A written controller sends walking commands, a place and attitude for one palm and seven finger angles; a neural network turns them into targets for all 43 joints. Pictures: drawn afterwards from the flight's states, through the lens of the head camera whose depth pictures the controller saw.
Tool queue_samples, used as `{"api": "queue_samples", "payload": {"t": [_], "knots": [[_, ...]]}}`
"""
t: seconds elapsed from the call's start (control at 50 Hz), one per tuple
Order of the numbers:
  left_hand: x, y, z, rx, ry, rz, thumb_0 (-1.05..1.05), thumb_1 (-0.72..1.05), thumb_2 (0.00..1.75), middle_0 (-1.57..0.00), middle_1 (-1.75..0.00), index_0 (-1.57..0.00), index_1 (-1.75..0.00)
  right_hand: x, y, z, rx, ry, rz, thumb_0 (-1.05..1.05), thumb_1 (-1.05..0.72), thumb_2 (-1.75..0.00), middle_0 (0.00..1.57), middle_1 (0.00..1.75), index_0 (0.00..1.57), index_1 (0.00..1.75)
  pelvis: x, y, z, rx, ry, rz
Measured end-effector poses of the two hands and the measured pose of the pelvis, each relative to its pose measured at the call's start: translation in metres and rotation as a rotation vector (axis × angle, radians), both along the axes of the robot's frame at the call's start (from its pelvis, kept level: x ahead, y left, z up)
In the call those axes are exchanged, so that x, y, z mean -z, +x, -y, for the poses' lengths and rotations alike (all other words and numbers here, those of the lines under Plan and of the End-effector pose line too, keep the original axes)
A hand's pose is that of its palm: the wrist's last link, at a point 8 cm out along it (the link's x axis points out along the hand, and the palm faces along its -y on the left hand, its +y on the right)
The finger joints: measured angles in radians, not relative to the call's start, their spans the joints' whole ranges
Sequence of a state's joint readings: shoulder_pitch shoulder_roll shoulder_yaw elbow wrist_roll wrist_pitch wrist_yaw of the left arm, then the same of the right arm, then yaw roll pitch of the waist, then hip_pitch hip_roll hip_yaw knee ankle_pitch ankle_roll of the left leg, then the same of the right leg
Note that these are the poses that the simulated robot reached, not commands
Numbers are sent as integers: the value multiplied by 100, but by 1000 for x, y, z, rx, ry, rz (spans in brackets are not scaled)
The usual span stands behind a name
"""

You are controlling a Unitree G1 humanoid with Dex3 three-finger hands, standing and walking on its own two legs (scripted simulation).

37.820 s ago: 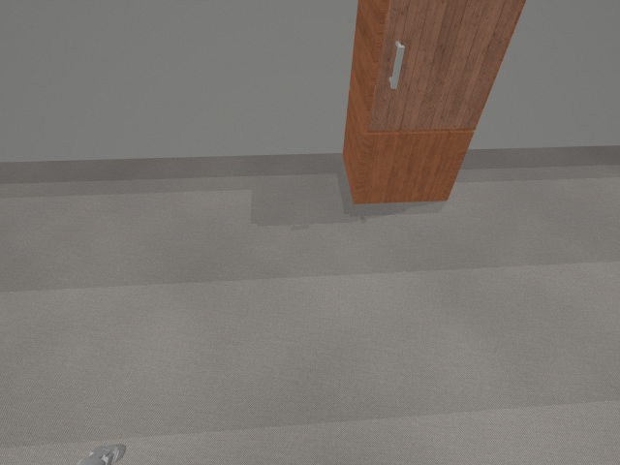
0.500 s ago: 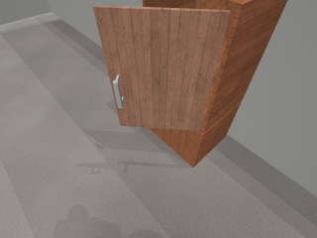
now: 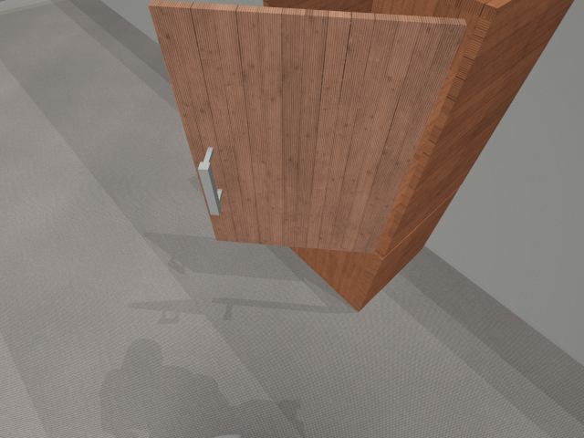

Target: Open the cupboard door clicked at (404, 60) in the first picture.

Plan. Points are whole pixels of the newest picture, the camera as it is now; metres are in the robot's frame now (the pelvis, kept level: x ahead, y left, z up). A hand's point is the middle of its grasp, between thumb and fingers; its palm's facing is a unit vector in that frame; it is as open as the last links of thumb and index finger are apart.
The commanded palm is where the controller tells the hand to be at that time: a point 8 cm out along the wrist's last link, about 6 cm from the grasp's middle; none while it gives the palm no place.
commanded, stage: come to a stop and stand still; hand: left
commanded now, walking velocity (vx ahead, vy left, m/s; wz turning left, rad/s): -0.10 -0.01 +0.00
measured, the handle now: (212, 182) +0.57 +0.20 -0.07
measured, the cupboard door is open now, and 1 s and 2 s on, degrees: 42 42 42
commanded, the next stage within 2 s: look again from close up in 1.12 s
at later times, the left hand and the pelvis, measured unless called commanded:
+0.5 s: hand out of the picture +0.03 +0.18 -0.17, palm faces +0.03 -0.97 -0.22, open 7.4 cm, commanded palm none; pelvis -0.01 +0.00 +0.00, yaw +1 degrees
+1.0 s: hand out of the picture +0.00 +0.23 -0.15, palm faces -0.02 -0.95 -0.32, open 7.4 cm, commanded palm none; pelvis -0.07 +0.00 +0.00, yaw +0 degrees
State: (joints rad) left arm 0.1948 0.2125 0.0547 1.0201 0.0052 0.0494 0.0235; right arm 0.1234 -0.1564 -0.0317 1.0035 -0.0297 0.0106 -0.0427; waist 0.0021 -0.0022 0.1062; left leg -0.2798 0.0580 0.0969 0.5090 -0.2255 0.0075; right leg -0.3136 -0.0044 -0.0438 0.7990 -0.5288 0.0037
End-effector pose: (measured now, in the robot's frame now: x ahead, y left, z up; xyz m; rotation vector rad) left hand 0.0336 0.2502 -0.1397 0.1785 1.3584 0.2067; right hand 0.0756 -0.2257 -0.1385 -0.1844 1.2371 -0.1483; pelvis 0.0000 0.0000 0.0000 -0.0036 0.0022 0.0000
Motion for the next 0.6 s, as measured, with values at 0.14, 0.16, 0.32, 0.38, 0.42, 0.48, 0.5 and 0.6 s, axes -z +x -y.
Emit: {"api": "queue_samples", "payload": {"t": [0.14, 0.16, 0.32, 0.38, 0.42, 0.48, 0.5, 0.6], "knots": [[-9, 8, 12, 13, 57, 89, 0, 91, 90, -20, -30, -20, -29, 12, -8, 39, 27, 5, -28, 0, -91, -89, 20, 30, 21, 30, 7, -3, 22, -20, 12, 13], [-11, 7, 15, 11, 52, 94, 0, 91, 90, -20, -30, -20, -29, 10, -11, 43, 28, 1, -39, 0, -91, -89, 20, 30, 20, 30, 6, -3, 23, -23, 11, 13], [-6, -1, 37, 17, -29, 92, 0, 91, 90, -20, -30, -20, -29, -7, -32, 46, 28, -24, -67, 0, -91, -89, 19, 30, 20, 30, -4, -6, 22, -15, 23, 2], [5, -6, 36, 0, -62, 82, 0, 90, 90, -20, -30, -20, -29, -5, -42, 39, 14, -39, -72, 0, -91, -89, 19, 30, 20, 30, 1, -7, 15, -27, -5, 2], [6, -8, 33, 16, -60, 82, 0, 91, 90, -20, -30, -20, -29, -7, -47, 31, -2, -36, -73, 0, -91, -89, 19, 30, 20, 30, 0, -10, 13, -27, 5, 10], [3, -13, 23, 29, -33, 92, 0, 91, 89, -20, -30, -20, -29, -5, -49, 22, 1, -25, -22, 1, -91, -89, 19, 30, 20, 30, 2, -12, 7, -21, 8, 10], [0, -15, 20, 34, -22, 93, 0, 91, 89, -20, -30, -20, -29, -3, -49, 19, 6, -18, -4, 1, -91, -89, 19, 30, 20, 30, 3, -13, 5, -18, 6, 13], [-10, -21, -1, 53, 39, 113, 0, 91, 90, -20, -30, -20, -29, 6, -48, 4, 16, 28, 66, 1, -91, -89, 20, 30, 20, 30, 6, -22, -2, -1, 10, 29]]}}
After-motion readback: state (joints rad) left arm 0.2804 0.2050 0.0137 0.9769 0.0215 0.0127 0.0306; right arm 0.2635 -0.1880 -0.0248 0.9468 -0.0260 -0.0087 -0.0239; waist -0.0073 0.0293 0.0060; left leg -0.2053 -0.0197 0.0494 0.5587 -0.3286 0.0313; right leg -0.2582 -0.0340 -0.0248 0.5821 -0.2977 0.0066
